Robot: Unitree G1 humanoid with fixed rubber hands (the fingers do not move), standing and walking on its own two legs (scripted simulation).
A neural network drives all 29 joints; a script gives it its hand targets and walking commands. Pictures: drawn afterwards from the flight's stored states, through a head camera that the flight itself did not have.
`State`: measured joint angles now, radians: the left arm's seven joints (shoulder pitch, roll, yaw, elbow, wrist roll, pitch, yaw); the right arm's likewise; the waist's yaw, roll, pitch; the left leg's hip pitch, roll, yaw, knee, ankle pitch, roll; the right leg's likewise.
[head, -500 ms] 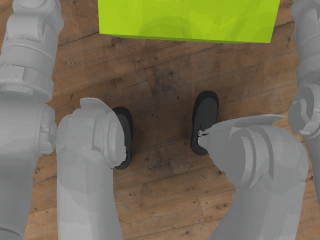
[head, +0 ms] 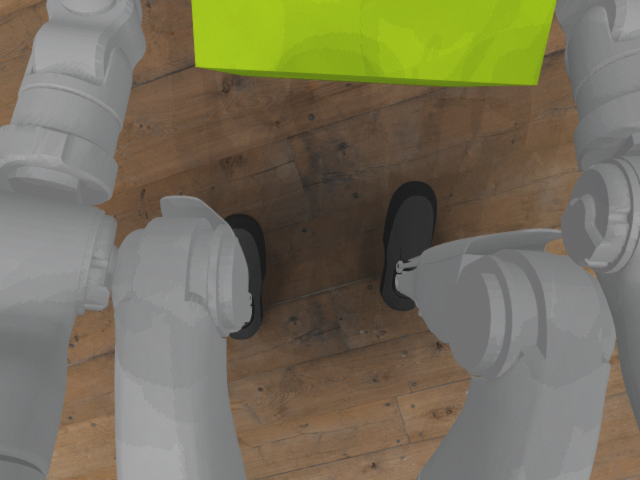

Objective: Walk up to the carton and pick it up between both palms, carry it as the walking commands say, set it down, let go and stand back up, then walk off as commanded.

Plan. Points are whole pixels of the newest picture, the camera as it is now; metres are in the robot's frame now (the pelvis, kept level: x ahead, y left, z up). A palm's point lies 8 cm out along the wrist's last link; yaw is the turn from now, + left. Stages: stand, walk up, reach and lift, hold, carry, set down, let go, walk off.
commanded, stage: reach and lift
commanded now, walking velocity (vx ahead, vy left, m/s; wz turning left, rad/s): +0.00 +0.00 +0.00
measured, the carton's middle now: out of the picture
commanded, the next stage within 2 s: none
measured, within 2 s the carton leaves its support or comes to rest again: leaves its support in 1.00 s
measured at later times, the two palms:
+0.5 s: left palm out of the picture +0.54 +0.16 -0.19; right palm out of the picture +0.55 -0.21 -0.19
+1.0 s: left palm out of the picture +0.54 +0.16 -0.18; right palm out of the picture +0.56 -0.21 -0.18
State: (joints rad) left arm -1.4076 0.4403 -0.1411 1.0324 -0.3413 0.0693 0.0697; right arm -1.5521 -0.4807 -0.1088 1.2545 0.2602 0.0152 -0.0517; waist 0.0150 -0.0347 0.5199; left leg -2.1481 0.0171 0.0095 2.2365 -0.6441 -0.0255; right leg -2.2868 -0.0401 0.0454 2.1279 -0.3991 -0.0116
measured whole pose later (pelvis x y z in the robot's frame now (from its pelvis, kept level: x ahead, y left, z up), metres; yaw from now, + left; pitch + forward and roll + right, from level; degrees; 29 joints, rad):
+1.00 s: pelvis +0.00 +0.00 -0.01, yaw +1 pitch +32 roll +3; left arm -1.47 0.35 -0.03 1.07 -0.30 0.13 0.12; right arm -1.56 -0.46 -0.11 1.21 0.26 0.08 -0.08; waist 0.01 0.00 0.48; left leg -2.19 -0.01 0.01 2.25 -0.63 -0.03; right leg -2.32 -0.04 0.05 2.15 -0.39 -0.01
